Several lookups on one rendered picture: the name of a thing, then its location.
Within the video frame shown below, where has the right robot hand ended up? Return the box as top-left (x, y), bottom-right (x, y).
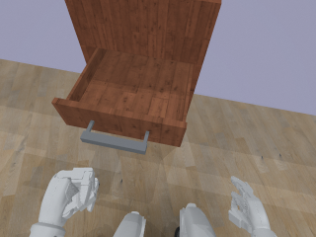
top-left (228, 176), bottom-right (271, 235)

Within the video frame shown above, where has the cabinet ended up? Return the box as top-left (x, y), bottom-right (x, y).
top-left (64, 0), bottom-right (222, 114)

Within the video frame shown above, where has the robot left forearm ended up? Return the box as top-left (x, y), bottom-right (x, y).
top-left (29, 222), bottom-right (66, 237)

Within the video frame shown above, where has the robot right shin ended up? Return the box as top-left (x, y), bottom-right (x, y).
top-left (179, 203), bottom-right (197, 237)

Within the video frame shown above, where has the drawer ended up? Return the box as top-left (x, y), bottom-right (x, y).
top-left (51, 47), bottom-right (194, 147)

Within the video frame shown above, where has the robot right thigh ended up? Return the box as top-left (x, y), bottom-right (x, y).
top-left (180, 206), bottom-right (217, 237)

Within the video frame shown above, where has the handle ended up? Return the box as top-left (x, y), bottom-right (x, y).
top-left (80, 120), bottom-right (150, 155)

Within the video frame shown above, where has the left robot hand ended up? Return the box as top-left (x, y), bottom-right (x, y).
top-left (39, 167), bottom-right (100, 227)

